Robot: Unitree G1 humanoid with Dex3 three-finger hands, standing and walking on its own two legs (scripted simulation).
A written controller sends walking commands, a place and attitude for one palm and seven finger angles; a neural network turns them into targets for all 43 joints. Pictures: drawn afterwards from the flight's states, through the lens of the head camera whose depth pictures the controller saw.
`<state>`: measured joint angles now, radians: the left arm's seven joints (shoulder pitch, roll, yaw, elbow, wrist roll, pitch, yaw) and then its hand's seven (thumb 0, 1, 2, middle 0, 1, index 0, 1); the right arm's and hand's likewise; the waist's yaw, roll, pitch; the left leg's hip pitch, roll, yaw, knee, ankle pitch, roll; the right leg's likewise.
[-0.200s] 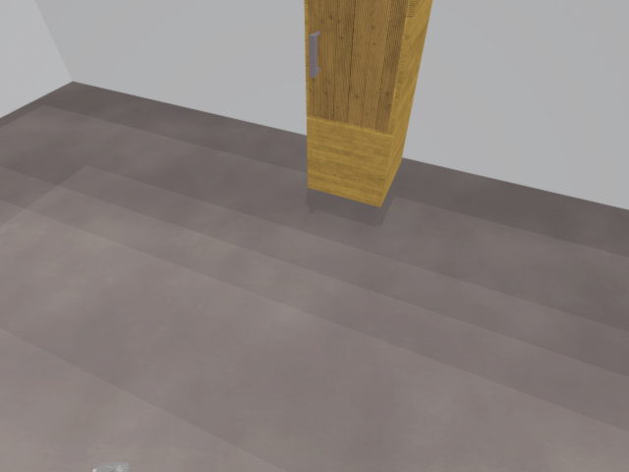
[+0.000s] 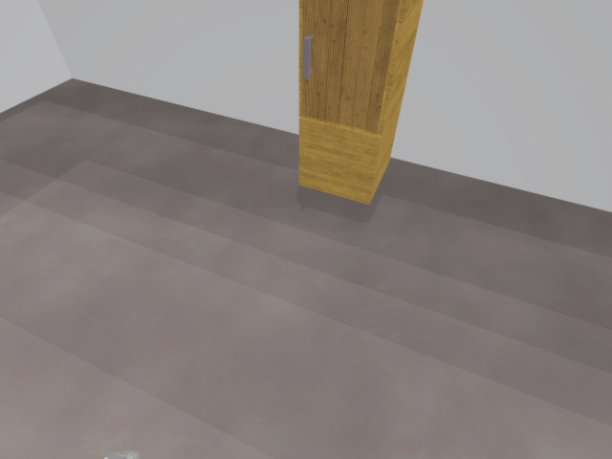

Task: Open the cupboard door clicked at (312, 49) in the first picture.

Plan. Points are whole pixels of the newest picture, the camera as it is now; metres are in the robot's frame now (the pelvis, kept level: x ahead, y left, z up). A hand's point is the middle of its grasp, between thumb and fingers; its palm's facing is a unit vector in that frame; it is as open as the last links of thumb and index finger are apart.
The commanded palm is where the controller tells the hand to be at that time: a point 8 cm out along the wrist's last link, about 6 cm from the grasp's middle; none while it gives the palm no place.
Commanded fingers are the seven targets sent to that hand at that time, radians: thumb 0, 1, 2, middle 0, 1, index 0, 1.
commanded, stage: stand and wait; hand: left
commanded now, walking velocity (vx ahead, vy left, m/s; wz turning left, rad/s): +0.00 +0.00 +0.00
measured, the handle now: (308, 56) +1.50 +0.07 -0.08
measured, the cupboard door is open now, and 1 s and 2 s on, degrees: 0 0 0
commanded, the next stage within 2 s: look at it before walking up in 0.62 s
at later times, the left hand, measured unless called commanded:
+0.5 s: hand out of the picture +0.06 +0.26 -0.15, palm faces -0.01 -0.94 -0.34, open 7.4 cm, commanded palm none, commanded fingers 0.00 0.90 0.90 -0.20 -0.30 -0.20 -0.30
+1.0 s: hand out of the picture +0.06 +0.26 -0.15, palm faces -0.02 -0.94 -0.33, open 7.4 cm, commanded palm none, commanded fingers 0.00 0.90 0.90 -0.20 -0.30 -0.20 -0.30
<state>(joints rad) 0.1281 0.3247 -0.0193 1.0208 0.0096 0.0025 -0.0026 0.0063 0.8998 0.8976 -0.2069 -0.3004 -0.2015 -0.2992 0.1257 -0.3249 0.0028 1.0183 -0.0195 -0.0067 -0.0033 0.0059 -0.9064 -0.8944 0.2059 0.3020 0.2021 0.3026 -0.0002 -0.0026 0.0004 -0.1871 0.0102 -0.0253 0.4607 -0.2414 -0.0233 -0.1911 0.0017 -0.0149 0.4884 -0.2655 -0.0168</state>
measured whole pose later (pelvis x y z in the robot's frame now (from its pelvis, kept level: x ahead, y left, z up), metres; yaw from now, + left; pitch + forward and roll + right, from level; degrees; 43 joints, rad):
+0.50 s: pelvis -0.01 +0.01 +0.00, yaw +0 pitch -2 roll +0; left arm 0.15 0.35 -0.01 1.09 0.01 0.01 0.00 0.01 0.90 0.90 -0.21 -0.30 -0.20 -0.30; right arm 0.14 -0.34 0.00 1.10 -0.01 -0.01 0.00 0.01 -0.91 -0.89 0.21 0.30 0.20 0.30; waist 0.01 -0.01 0.02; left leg -0.17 0.00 -0.03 0.41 -0.20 -0.01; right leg -0.16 -0.01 -0.02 0.42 -0.22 0.00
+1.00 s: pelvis -0.01 +0.01 +0.01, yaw +0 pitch -2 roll +0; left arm 0.14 0.34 -0.01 1.09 0.01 0.00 0.00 0.01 0.90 0.90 -0.21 -0.30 -0.20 -0.30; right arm 0.12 -0.34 0.00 1.10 -0.01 -0.01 0.00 0.01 -0.91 -0.89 0.21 0.30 0.20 0.30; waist 0.01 -0.01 0.02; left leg -0.15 0.00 -0.02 0.38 -0.19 -0.01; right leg -0.15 -0.01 -0.01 0.40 -0.21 0.00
